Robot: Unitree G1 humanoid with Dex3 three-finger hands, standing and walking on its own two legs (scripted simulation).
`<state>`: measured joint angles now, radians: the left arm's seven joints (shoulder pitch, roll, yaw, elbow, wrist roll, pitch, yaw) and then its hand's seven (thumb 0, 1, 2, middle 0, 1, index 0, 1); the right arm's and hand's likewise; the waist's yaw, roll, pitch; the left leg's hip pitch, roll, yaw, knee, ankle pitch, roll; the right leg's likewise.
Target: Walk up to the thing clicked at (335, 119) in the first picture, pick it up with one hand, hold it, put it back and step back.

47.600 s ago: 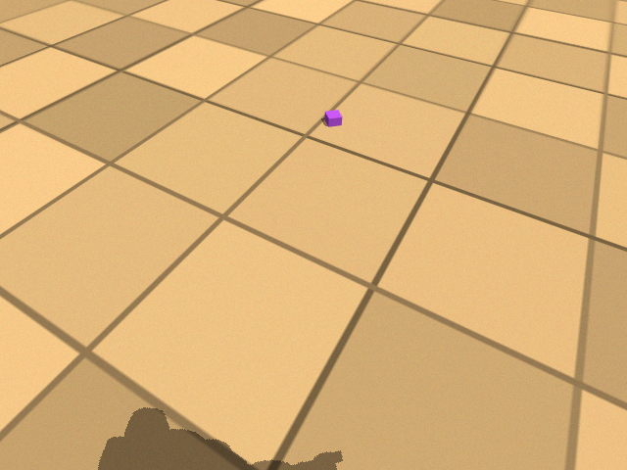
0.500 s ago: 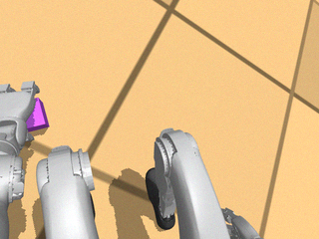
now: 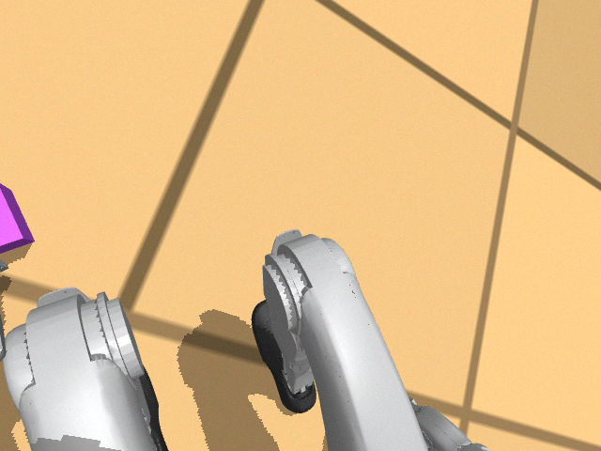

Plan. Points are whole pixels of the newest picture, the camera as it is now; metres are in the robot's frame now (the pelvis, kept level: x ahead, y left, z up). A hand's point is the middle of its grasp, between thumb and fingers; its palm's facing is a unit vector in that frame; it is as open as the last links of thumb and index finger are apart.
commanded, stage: rest palm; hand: left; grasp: from above
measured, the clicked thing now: out of the picture +0.42 +0.30 -0.27
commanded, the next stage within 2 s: close in 0.64 s
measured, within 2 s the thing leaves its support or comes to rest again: neither
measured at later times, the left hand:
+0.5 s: hand out of the picture +0.41 +0.29 -0.25, palm faces -0.39 -0.14 -0.91, open 14.1 cm
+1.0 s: hand out of the picture +0.41 +0.29 -0.25, palm faces -0.39 -0.13 -0.91, open 12.7 cm
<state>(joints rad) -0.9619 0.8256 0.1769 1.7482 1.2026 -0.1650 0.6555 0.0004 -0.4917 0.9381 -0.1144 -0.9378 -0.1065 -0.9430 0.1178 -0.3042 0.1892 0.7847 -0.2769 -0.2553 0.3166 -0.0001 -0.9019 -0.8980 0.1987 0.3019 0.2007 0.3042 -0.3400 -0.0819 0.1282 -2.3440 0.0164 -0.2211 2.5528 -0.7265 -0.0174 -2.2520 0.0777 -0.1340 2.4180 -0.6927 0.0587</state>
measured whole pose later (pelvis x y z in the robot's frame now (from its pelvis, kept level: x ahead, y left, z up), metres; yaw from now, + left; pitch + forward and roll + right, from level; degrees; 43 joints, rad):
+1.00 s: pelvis -0.01 +0.00 +0.00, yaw -3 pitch +25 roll -14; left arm -0.96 0.88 0.10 1.79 1.24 -0.18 0.80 0.00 -0.27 0.79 -0.23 -0.92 -0.25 -0.90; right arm 0.05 -0.33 0.26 0.74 -0.29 -0.34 0.36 0.00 -0.90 -0.90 0.20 0.30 0.20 0.30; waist -0.36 -0.14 0.16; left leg -2.31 0.02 -0.28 2.57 -0.72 -0.02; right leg -2.20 0.09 -0.18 2.39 -0.66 0.07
